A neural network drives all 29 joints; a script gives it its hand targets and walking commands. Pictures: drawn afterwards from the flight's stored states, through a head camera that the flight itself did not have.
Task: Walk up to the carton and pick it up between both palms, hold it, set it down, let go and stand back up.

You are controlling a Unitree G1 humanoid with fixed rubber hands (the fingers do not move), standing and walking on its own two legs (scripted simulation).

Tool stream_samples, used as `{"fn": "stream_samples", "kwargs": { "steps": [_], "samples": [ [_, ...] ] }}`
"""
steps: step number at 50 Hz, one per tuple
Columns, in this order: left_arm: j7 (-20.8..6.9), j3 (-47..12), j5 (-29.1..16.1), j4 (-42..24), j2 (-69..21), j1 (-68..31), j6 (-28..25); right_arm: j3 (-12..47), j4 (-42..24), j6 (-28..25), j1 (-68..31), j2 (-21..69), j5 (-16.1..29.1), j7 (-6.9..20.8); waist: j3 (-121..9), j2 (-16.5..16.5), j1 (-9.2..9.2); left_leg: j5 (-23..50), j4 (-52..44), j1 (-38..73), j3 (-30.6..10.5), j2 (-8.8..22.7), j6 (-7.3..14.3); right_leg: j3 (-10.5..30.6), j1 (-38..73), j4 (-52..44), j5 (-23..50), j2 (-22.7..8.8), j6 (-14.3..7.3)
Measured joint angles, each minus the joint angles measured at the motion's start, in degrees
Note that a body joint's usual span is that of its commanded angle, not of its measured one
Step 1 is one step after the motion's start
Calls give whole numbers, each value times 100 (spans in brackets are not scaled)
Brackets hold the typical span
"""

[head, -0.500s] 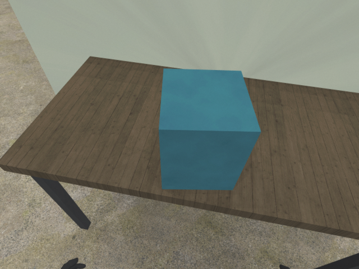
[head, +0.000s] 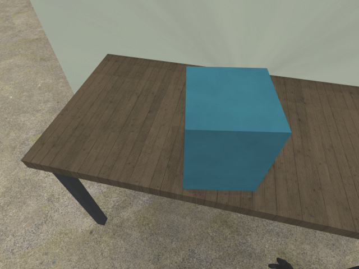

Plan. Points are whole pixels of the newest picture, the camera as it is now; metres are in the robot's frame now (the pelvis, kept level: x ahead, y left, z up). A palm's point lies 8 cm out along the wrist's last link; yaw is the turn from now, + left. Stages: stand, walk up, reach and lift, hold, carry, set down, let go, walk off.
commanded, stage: walk up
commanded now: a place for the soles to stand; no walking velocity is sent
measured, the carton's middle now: (222, 131) +0.44 -0.11 +0.04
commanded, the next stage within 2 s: none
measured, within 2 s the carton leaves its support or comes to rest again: neither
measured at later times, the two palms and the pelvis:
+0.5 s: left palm out of the picture +0.12 +0.26 -0.09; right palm out of the picture +0.10 -0.27 -0.10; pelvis +0.01 +0.01 +0.00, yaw -7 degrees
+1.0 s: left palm (69, 263) +0.15 +0.25 -0.08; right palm out of the picture +0.03 -0.28 -0.12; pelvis +0.00 +0.01 +0.00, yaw -14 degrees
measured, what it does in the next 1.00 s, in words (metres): stands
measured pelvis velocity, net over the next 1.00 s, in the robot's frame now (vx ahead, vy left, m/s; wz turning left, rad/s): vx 0.00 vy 0.01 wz -0.24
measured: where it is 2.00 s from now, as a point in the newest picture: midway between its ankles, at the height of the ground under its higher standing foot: outside the picture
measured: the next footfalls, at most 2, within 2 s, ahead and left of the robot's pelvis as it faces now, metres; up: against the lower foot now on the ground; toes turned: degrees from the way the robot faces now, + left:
none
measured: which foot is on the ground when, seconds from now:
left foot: down 0.00-1.00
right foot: down 0.00-1.00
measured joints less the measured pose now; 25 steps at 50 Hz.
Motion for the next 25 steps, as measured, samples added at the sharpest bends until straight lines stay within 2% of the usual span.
{"fn": "stream_samples", "kwargs": {
  "steps": [1, 4, 7, 17, 25],
  "samples": [
    [-13, -7, 21, 5, -47, 4, -20, 5, 58, 23, -32, -24, 38, 8, 9, 91, 24, -58, 83, 4, -9, 59, -16, -3, 52, -71, 271, 62, -4],
    [-53, -35, 17, -15, -92, 71, -23, 6, 168, 63, -47, -14, 105, 40, -154, 178, 111, -244, 84, 31, 38, 119, -83, 83, 57, -85, 94, 129, -3],
    [-84, -34, -40, -45, -92, 37, -18, 28, 208, -22, -71, -3, 62, 68, -213, 162, 99, 33, -134, 114, 119, 118, -53, 162, 71, -170, 83, 124, 31],
    [-92, -27, -37, -281, -17, -180, -128, 76, 273, -103, -252, -91, 87, 40, -190, -42, 41, -29, -307, 215, 389, 178, -7, 461, 15, -263, 170, 192, 60],
    [-60, -18, -25, -354, -25, -266, -79, 79, 187, -27, -352, -172, 89, 55, -207, -18, 9, -165, -165, 209, 617, 282, -19, 694, -106, -84, 112, 294, 53]
  ]
}}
